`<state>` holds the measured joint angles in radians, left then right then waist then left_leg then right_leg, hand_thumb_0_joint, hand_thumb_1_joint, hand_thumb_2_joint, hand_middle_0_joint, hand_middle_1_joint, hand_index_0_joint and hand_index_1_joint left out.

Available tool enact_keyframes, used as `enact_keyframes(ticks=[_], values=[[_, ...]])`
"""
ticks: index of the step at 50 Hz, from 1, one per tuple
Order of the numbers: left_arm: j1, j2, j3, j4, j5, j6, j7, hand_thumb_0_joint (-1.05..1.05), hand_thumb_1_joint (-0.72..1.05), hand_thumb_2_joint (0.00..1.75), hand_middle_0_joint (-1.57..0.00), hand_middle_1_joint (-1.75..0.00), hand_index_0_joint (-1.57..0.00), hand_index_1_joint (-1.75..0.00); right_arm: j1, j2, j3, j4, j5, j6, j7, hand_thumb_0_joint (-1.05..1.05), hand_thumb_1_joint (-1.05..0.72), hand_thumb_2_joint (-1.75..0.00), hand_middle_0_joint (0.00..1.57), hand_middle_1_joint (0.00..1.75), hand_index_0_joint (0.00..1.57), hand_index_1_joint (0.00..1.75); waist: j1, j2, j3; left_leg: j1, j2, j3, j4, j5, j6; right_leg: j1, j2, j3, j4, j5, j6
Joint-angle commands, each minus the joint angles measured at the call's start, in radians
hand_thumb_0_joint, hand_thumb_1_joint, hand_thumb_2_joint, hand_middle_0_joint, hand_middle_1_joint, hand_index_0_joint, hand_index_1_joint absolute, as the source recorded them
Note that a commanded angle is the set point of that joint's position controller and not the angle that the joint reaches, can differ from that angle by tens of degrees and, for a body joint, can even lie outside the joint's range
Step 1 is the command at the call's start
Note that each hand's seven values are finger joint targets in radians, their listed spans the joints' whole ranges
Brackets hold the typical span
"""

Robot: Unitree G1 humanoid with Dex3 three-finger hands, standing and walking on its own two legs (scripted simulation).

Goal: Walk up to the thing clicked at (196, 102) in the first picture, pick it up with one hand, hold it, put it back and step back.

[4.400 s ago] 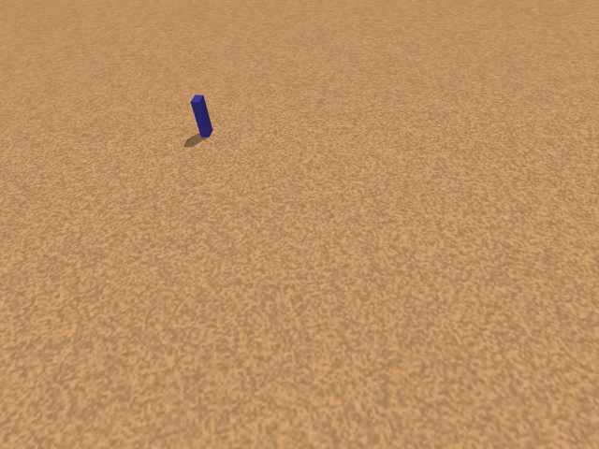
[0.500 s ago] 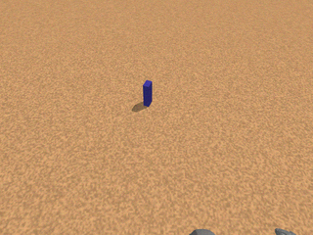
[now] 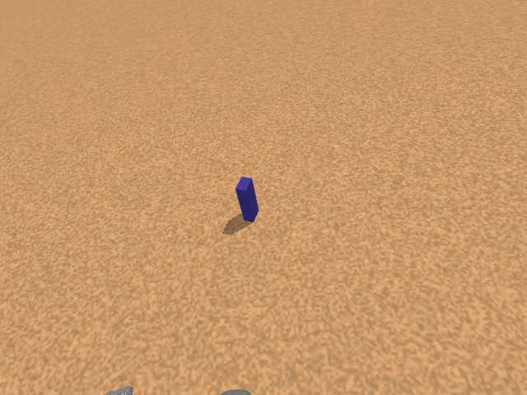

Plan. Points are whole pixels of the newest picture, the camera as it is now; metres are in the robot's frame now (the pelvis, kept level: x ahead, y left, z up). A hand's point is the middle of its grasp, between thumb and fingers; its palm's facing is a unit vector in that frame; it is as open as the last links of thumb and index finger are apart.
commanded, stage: walk up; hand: left
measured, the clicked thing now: (247, 200) +1.05 +0.21 -0.66
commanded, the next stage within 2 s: none
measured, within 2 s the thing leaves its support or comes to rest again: neither
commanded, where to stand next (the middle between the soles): +0.72 +0.02 m, yaw +2 degrees
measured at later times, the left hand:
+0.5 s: hand (129, 363) +0.22 +0.32 -0.16, palm faces -0.01 -0.95 -0.31, open 7.4 cm
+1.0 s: hand (176, 244) +0.46 +0.26 -0.12, palm faces +0.00 -0.92 -0.40, open 7.4 cm
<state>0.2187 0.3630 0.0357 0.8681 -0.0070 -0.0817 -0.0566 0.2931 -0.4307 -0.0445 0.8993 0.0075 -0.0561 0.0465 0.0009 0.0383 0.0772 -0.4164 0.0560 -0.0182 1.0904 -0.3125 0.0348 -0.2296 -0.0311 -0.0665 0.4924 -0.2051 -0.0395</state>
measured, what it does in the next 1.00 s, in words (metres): walks ahead: left foot, then right foot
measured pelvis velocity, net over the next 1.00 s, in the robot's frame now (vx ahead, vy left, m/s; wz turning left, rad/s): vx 0.38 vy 0.00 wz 0.01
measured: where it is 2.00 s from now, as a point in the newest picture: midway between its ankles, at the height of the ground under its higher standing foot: (291, 284)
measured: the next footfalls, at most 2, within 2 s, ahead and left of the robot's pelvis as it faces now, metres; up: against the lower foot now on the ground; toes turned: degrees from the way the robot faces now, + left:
left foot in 0.30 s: +0.28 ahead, +0.16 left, +0.00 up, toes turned +7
right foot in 0.80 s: +0.47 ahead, -0.11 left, +0.00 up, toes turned -4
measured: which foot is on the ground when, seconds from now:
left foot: up 0.00-0.28, down 0.30-0.84, up 0.86-1.00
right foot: down 0.00-0.34, up 0.36-0.78, down 0.80-1.00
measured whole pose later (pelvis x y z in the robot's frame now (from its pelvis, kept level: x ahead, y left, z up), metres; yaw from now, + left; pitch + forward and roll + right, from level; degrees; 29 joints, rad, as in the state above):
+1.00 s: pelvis +0.38 +0.00 +0.00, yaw +1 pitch -3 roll +2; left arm 0.25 0.36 0.03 0.86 0.00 -0.08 -0.05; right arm 0.31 -0.43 -0.04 0.89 0.01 -0.04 0.04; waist 0.01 0.05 0.09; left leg -0.40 0.02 -0.01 1.07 -0.39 0.04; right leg -0.26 -0.05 -0.07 0.52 -0.20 -0.03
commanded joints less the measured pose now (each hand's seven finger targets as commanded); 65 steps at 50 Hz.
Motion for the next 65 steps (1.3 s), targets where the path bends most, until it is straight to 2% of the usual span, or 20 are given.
enact_keyframes(ticks=[1, 4, 9, 14, 15, 17, 18, 22, 31, 39, 41, 42, 43, 44, 49, 55, 60, 63, 64, 65], values=[[0.033, 0.289, 0.088, -0.07, 0.004, -0.031, 0.021, 0.0, 0.9, 0.9, -0.2, -0.3, -0.2, -0.3, 0.076, -0.173, -0.07, -0.047, -0.012, 0.001, 0.005, 0.0, -0.9, -0.9, 0.2, 0.3, 0.2, 0.3, -0.001, -0.167, -0.017, -0.106, 0.033, -0.012, -0.07, 0.133, -0.026, 0.032, -0.189, 0.175, -0.283, 0.037, -0.126], [0.047, 0.299, 0.093, -0.078, 0.013, -0.032, 0.019, 0.0, 0.9, 0.9, -0.2, -0.3, -0.2, -0.3, -0.009, -0.175, -0.077, -0.071, -0.023, 0.001, 0.017, 0.0, -0.9, -0.9, 0.2, 0.3, 0.2, 0.3, 0.018, -0.154, 0.025, -0.151, 0.061, -0.015, -0.219, 0.154, -0.051, 0.022, -0.205, 0.175, -0.335, -0.143, -0.136], [0.104, 0.303, 0.098, -0.075, 0.015, -0.027, 0.014, 0.0, 0.9, 0.9, -0.2, -0.3, -0.2, -0.3, -0.126, -0.145, -0.068, -0.103, -0.034, -0.023, 0.025, 0.0, -0.9, -0.9, 0.2, 0.3, 0.2, 0.3, 0.064, -0.137, 0.024, -0.074, 0.062, 0.025, -0.487, 0.191, -0.043, 0.08, -0.204, 0.117, -0.232, 0.023, -0.148], [0.086, 0.312, 0.088, -0.092, 0.018, -0.013, 0.018, 0.0, 0.9, 0.9, -0.2, -0.3, -0.2, -0.3, -0.018, -0.176, -0.084, -0.066, -0.031, -0.038, 0.015, 0.0, -0.9, -0.9, 0.2, 0.3, 0.2, 0.3, -0.017, -0.066, -0.062, 0.231, -0.006, 0.083, -0.577, 0.146, 0.012, 0.011, -0.199, 0.093, -0.021, 0.16, -0.124], [0.103, 0.27, 0.071, -0.101, 0.017, -0.01, 0.023, 0.0, 0.9, 0.9, -0.2, -0.3, -0.2, -0.3, 0.124, -0.224, -0.1, -0.028, -0.045, -0.046, 0.005, 0.0, -0.9, -0.9, 0.2, 0.3, 0.2, 0.3, -0.081, 0.048, -0.151, 0.429, 0.004, 0.034, -0.604, 0.081, 0.047, -0.06, -0.133, 0.046, 0.23, 0.215, -0.093], [0.198, 0.201, 0.051, -0.092, -0.006, 0.003, 0.028, 0.0, 0.9, 0.9, -0.2, -0.3, -0.2, -0.3, 0.19, -0.341, -0.133, -0.054, -0.043, -0.054, -0.017, 0.0, -0.9, -0.9, 0.2, 0.3, 0.2, 0.3, -0.087, 0.263, -0.208, 0.655, 0.364, -0.632, -0.824, -0.17, 0.177, -0.455, 0.099, 0.023, 0.633, -0.321, -0.01], [0.164, 0.3, 0.07, -0.066, 0.007, 0.014, 0.042, 0.0, 0.9, 0.9, -0.2, -0.3, -0.2, -0.3, 0.152, -0.334, -0.137, -0.06, -0.013, -0.048, -0.015, 0.0, -0.9, -0.9, 0.2, 0.3, 0.2, 0.3, -0.09, 0.145, -0.185, 0.603, 0.396, -0.648, -0.817, -0.173, 0.237, -0.458, 0.017, 0.122, 0.706, -0.325, -0.025], [0.186, 0.267, 0.059, -0.022, -0.005, 0.019, 0.023, 0.0, 0.9, 0.9, -0.2, -0.3, -0.2, -0.3, 0.033, -0.218, -0.084, -0.092, 0.007, -0.052, -0.029, 0.0, -0.9, -0.9, 0.2, 0.3, 0.2, 0.3, -0.007, 0.055, -0.047, 0.316, 0.216, -0.158, -0.818, 0.251, 0.091, -0.313, -0.047, 0.183, 0.6, -0.121, 0.001], [0.048, 0.24, 0.069, -0.043, 0.021, 0.037, -0.019, 0.0, 0.9, 0.9, -0.2, -0.3, -0.2, -0.3, 0.02, -0.243, -0.092, -0.112, -0.007, -0.063, -0.018, 0.0, -0.9, -0.9, 0.2, 0.3, 0.2, 0.3, -0.028, 0.102, 0.067, 0.242, 0.202, -0.076, -0.943, -0.05, 0.173, -0.348, -0.1, 0.085, 0.319, 0.041, 0.058], [0.046, 0.232, 0.077, -0.02, 0.025, -0.002, -0.009, 0.0, 0.9, 0.9, -0.2, -0.3, -0.2, -0.3, 0.033, -0.225, -0.086, -0.128, -0.011, -0.04, -0.023, 0.0, -0.9, -0.9, 0.2, 0.3, 0.2, 0.3, 0.009, -0.002, -0.056, 0.252, 0.172, 0.01, -0.621, 0.326, 0.129, -0.001, -0.017, -0.007, 0.012, 0.065, 0.01], [0.226, 0.32, 0.114, 0.021, 0.029, -0.021, 0.015, 0.0, 0.9, 0.9, -0.2, -0.3, -0.2, -0.3, 0.107, -0.131, -0.049, -0.134, -0.008, -0.039, -0.023, 0.0, -0.9, -0.9, 0.2, 0.3, 0.2, 0.3, 0.087, -0.249, -0.193, 0.102, 0.049, 0.091, -0.21, 0.217, 0.064, 0.283, -0.116, 0.162, -0.064, -0.083, -0.038], [0.232, 0.384, 0.126, -0.007, 0.025, -0.025, 0.025, 0.0, 0.9, 0.9, -0.2, -0.3, -0.2, -0.3, 0.141, -0.087, -0.029, -0.146, -0.007, -0.035, -0.019, 0.0, -0.9, -0.9, 0.2, 0.3, 0.2, 0.3, 0.074, -0.383, -0.202, -0.11, -0.067, 0.092, -0.038, -0.192, 0.018, 0.389, -0.337, 0.529, -0.155, -0.157, -0.11], [0.222, 0.402, 0.125, -0.002, 0.013, -0.017, 0.024, 0.0, 0.9, 0.9, -0.2, -0.3, -0.2, -0.3, 0.085, -0.199, -0.057, -0.124, -0.011, -0.023, -0.029, 0.0, -0.9, -0.9, 0.2, 0.3, 0.2, 0.3, 0.099, -0.29, -0.145, -0.207, -0.068, 0.039, 0.052, -0.232, 0.013, 0.35, -0.405, 0.689, -0.225, -0.191, -0.206], [0.185, 0.391, 0.12, -0.019, 0.002, -0.013, 0.027, 0.0, 0.9, 0.9, -0.2, -0.3, -0.2, -0.3, 0.061, -0.224, -0.064, -0.112, -0.016, -0.02, -0.036, 0.0, -0.9, -0.9, 0.2, 0.3, 0.2, 0.3, 0.085, -0.243, -0.098, -0.216, -0.019, -0.013, 0.083, -0.211, 0.009, 0.277, -0.412, 0.665, -0.22, -0.153, -0.236], [0.087, 0.293, 0.084, -0.054, -0.001, -0.018, 0.036, 0.0, 0.9, 0.9, -0.2, -0.3, -0.2, -0.3, 0.105, -0.171, -0.06, -0.058, -0.006, -0.004, -0.013, 0.0, -0.9, -0.9, 0.2, 0.3, 0.2, 0.3, 0.014, -0.201, -0.04, -0.083, 0.003, -0.032, -0.037, -0.009, -0.004, 0.074, -0.213, 0.222, -0.201, 0.17, -0.143], [0.062, 0.308, 0.093, -0.1, 0.016, -0.019, 0.028, 0.0, 0.9, 0.9, -0.2, -0.3, -0.2, -0.3, 0.012, -0.165, -0.072, -0.079, -0.026, 0.001, 0.011, 0.0, -0.9, -0.9, 0.2, 0.3, 0.2, 0.3, 0.025, -0.197, 0.019, -0.1, 0.05, 0.008, -0.297, 0.073, -0.051, 0.001, -0.235, 0.166, -0.286, -0.169, -0.19], [0.098, 0.319, 0.093, -0.103, 0.017, -0.013, 0.02, 0.0, 0.9, 0.9, -0.2, -0.3, -0.2, -0.3, -0.053, -0.149, -0.071, -0.089, -0.029, -0.021, 0.018, 0.0, -0.9, -0.9, 0.2, 0.3, 0.2, 0.3, 0.047, -0.166, -0.004, 0.029, 0.031, 0.047, -0.486, 0.138, -0.033, -0.004, -0.231, 0.149, -0.206, -0.152, -0.169], [0.055, 0.305, 0.082, -0.114, 0.018, -0.001, 0.019, 0.0, 0.9, 0.9, -0.2, -0.3, -0.2, -0.3, 0.061, -0.176, -0.087, -0.05, -0.033, -0.037, 0.005, 0.0, -0.9, -0.9, 0.2, 0.3, 0.2, 0.3, -0.035, -0.081, -0.061, 0.259, -0.009, 0.084, -0.559, 0.118, -0.01, -0.099, -0.203, 0.113, -0.029, -0.137, -0.131], [0.079, 0.258, 0.064, -0.12, 0.025, 0.002, 0.02, 0.0, 0.9, 0.9, -0.2, -0.3, -0.2, -0.3, 0.16, -0.215, -0.101, -0.017, -0.035, -0.043, -0.007, 0.0, -0.9, -0.9, 0.2, 0.3, 0.2, 0.3, -0.08, 0.041, -0.122, 0.43, -0.008, 0.038, -0.582, 0.027, 0.011, -0.182, -0.16, 0.078, 0.169, -0.078, -0.101], [0.137, 0.185, 0.042, -0.118, 0.015, 0.004, 0.019, 0.0, 0.9, 0.9, -0.2, -0.3, -0.2, -0.3, 0.209, -0.286, -0.12, -0.02, -0.041, -0.05, -0.019, 0.0, -0.9, -0.9, 0.2, 0.3, 0.2, 0.3, -0.096, 0.272, -0.151, 0.522, 0.15, -0.225, -0.74, -0.189, 0.069, -0.316, -0.047, -0.022, 0.466, -0.138, -0.046]])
